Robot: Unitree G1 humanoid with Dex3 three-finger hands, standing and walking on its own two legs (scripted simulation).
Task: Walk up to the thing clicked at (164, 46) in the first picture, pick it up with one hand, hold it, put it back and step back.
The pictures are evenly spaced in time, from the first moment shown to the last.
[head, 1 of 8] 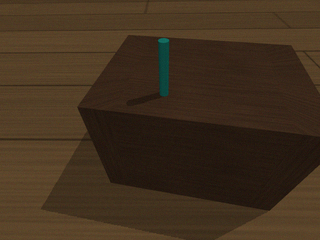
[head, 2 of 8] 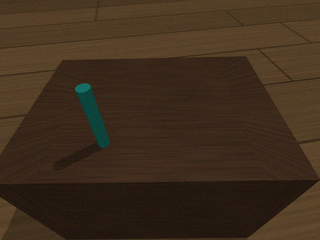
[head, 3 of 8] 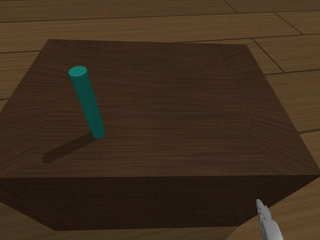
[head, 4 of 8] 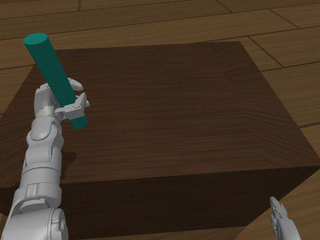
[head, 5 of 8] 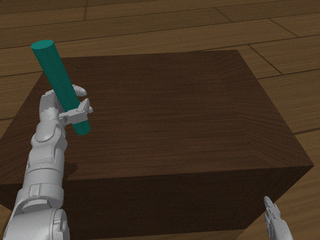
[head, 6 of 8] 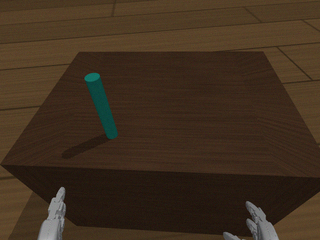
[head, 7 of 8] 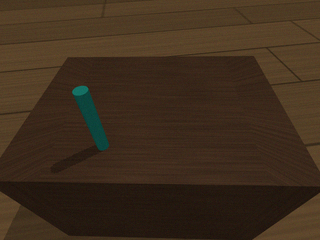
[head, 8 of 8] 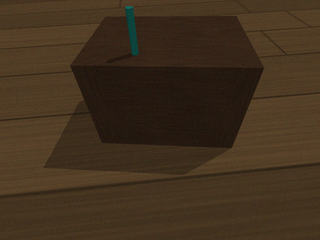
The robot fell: no
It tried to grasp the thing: yes
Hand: left
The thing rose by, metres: 0.23
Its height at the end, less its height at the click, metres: +0.00
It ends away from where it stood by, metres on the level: 0.02
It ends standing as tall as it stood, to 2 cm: yes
